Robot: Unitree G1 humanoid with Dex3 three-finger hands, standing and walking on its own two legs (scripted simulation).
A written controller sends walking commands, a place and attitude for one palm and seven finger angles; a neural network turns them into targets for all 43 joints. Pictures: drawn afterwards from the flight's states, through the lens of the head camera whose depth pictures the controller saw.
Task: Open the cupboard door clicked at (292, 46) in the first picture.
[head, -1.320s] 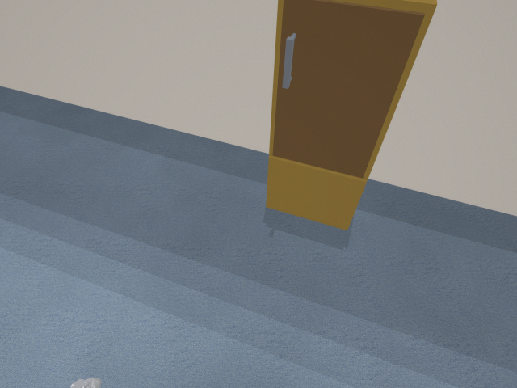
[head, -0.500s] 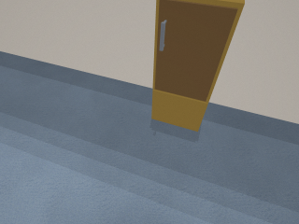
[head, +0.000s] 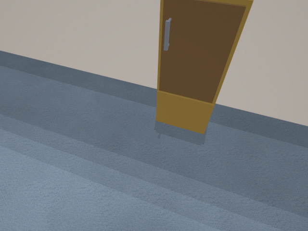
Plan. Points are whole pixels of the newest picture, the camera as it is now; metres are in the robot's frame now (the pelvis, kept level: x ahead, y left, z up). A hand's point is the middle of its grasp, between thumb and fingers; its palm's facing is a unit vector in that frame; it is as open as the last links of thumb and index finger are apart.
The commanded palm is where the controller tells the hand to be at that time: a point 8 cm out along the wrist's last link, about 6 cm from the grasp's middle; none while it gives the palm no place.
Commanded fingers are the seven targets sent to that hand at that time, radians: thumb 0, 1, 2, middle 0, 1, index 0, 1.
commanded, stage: look at it before walking up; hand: left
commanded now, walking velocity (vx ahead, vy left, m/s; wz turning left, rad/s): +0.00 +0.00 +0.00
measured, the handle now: (167, 34) +1.04 -0.01 +0.02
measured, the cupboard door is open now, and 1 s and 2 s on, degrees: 0 0 0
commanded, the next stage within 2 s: turn to face it in 0.12 s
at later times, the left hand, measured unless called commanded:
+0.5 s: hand out of the picture +0.07 +0.22 -0.17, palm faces -0.08 -0.95 -0.31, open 7.4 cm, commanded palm none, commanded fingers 0.00 0.90 0.90 -0.20 -0.30 -0.20 -0.30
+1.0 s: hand out of the picture +0.08 +0.19 -0.18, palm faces -0.21 -0.95 -0.23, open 7.4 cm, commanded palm none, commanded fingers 0.00 0.90 0.90 -0.20 -0.30 -0.20 -0.30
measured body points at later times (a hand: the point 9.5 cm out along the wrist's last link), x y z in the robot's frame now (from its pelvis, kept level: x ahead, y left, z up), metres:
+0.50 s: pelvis +0.00 +0.00 -0.01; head +0.02 -0.01 +0.44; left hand +0.08 +0.27 -0.15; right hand +0.07 -0.28 -0.15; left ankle +0.00 +0.13 -0.75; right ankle +0.01 -0.12 -0.75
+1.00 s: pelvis -0.04 +0.01 -0.01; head -0.02 +0.01 +0.44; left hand +0.09 +0.24 -0.16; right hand -0.07 -0.22 -0.16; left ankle -0.01 +0.13 -0.75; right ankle -0.07 -0.10 -0.73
